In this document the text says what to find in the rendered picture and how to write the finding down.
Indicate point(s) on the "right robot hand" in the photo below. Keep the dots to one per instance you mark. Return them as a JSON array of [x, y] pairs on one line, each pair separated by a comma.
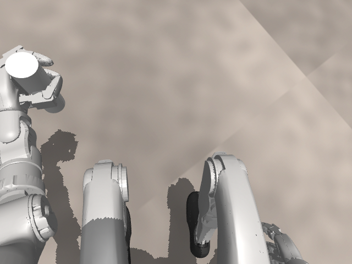
[[284, 249]]

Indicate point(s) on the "can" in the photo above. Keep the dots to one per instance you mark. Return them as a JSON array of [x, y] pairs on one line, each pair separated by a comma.
[[28, 72]]

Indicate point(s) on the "right robot foot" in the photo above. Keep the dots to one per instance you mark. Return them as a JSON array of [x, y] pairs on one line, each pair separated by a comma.
[[192, 213]]

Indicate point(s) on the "left robot hand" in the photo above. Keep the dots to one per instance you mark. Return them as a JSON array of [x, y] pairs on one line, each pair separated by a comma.
[[14, 96]]

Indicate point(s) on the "left robot arm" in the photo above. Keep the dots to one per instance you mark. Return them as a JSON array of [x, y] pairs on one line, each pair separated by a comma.
[[26, 218]]

